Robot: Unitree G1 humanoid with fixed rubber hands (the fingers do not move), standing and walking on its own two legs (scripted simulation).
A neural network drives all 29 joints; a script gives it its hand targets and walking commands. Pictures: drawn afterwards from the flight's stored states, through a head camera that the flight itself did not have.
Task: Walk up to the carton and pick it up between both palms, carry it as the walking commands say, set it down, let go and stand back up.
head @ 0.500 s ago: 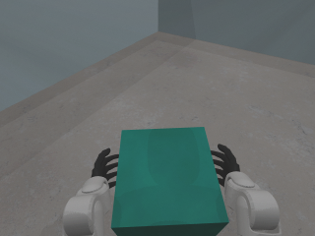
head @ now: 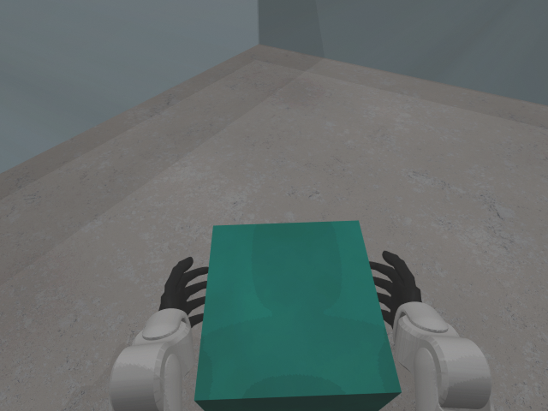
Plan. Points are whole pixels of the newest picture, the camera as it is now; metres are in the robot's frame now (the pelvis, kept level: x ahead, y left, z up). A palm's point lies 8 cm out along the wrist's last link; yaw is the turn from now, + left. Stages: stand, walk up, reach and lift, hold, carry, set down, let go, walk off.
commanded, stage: carry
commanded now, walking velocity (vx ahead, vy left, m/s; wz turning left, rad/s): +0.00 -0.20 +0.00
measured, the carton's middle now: (289, 332) +0.25 +0.00 +0.01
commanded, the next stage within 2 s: none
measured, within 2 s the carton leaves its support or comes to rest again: neither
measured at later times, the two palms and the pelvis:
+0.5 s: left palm (285, 342) +0.20 +0.01 +0.09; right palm (527, 332) +0.20 -0.28 +0.10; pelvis -0.04 -0.14 +0.00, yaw +1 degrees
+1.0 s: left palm (412, 378) +0.15 -0.12 +0.11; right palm out of the picture +0.18 -0.41 +0.10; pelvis -0.08 -0.28 +0.02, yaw +8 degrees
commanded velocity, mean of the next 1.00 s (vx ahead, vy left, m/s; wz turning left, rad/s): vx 0.00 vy -0.07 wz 0.26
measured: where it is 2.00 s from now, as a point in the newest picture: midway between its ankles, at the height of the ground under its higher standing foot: outside the picture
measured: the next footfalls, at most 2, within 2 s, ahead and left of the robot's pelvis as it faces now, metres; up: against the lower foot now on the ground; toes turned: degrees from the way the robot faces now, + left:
right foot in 0.22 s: +0.05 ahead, -0.21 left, +0.00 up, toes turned -8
left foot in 0.50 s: -0.01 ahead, -0.04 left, +0.00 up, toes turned +12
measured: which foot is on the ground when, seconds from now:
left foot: down 0.00-0.24, up 0.26-0.48, down 0.50-0.78, up 0.80-1.00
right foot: up 0.00-0.20, down 0.22-0.52, up 0.54-0.76, down 0.78-1.00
